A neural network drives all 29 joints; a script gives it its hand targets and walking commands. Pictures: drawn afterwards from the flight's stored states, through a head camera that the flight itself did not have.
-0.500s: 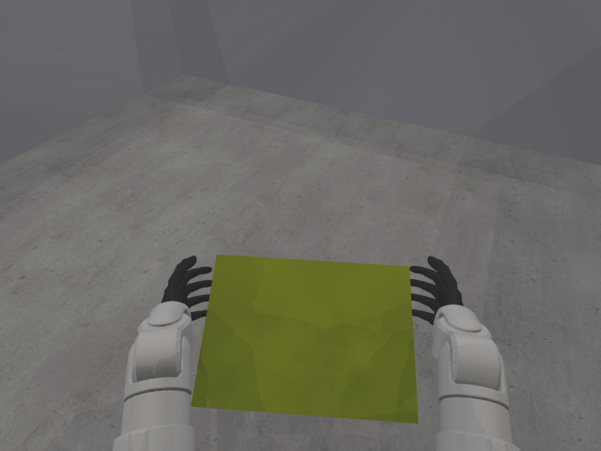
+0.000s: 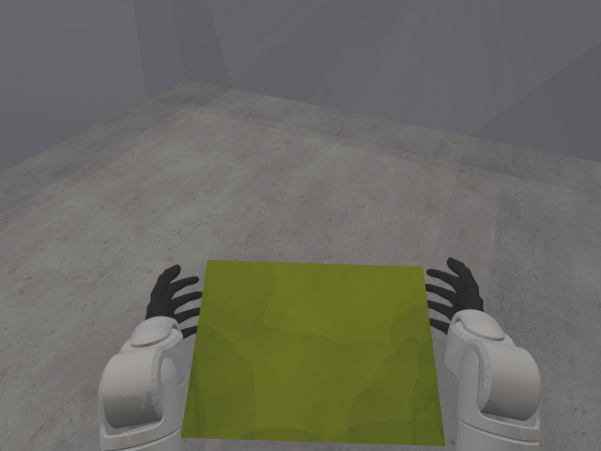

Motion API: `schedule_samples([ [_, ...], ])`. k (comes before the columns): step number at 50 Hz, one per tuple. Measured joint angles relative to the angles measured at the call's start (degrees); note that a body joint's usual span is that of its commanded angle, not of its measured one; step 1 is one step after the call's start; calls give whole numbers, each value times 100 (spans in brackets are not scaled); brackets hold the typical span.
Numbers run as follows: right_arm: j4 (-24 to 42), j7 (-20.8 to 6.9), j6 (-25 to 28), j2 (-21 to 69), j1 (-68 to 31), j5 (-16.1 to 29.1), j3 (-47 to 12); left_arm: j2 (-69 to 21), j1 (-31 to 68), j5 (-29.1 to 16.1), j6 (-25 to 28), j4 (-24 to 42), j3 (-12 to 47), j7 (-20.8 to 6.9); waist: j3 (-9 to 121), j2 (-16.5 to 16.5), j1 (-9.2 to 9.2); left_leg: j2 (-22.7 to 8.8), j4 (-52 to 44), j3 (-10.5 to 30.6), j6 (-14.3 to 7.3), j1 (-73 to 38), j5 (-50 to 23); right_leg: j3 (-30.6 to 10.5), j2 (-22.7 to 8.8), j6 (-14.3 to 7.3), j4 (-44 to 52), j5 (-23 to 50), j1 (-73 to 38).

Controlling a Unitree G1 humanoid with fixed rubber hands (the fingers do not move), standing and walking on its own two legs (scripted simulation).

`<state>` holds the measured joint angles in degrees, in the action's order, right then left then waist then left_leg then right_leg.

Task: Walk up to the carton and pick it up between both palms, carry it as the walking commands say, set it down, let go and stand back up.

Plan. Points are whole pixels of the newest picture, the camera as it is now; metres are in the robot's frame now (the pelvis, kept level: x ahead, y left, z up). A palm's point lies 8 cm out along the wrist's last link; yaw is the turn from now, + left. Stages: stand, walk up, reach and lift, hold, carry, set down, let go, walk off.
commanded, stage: carry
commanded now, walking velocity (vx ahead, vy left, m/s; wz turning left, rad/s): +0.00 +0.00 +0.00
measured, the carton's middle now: (311, 351) +0.26 +0.00 +0.01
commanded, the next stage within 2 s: none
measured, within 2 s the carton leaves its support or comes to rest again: neither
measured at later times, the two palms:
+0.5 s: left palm (145, 385) +0.18 +0.18 +0.09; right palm (467, 373) +0.19 -0.17 +0.09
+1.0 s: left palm out of the picture +0.08 +0.17 +0.10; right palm out of the picture +0.08 -0.18 +0.09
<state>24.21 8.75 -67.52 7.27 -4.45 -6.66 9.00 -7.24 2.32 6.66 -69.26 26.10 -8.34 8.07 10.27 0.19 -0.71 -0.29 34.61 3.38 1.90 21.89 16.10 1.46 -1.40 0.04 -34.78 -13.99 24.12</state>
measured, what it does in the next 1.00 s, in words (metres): walks backwards: right foot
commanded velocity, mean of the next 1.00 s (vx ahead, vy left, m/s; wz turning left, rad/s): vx -0.24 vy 0.00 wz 0.00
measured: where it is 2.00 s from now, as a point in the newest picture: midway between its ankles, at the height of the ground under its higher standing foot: outside the picture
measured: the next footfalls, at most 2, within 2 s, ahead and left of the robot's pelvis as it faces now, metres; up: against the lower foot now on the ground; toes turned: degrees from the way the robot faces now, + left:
right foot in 0.88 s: -0.11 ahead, -0.08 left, +0.00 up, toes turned -5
left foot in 1.24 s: -0.26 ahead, +0.13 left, +0.00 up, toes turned +8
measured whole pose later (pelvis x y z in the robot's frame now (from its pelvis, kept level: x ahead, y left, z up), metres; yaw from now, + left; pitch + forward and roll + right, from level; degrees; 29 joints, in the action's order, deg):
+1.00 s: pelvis -0.16 +0.00 +0.00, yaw +0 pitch +2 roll +2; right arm 27.0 8.3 -68.4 7.3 -4.5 -7.3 9.2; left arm -7.3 2.6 6.2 -69.1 27.4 -8.1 7.4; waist 3.3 1.4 -0.3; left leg 0.4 59.0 -0.9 0.6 36.4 23.8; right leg 5.4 -1.3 -3.5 -35.1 -17.0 20.4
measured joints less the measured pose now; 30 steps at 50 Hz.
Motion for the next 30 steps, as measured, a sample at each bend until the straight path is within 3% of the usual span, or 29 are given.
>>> schedule_samples([
  [9, 43, 30, -238, 3, -89, -52, 34, 0, 129, -5, -247, 9, 2, 66, -78, 6, 51, 84, 52, 7, -43, 101, -125, 2, -84, 75, -14, 128, 66],
  [24, 219, -27, -210, 9, -162, -65, 71, -6, 212, -13, -198, 152, 0, 32, -558, 40, 68, 98, 302, 14, -74, 580, -384, 12, -95, 48, -170, 454, 495],
  [30, 265, -70, -169, 11, -214, -57, 143, -11, 291, 51, -152, 168, 45, 7, -709, -9, -38, -10, 792, -269, -258, 803, 161, 40, -175, 78, -309, 550, 637],
])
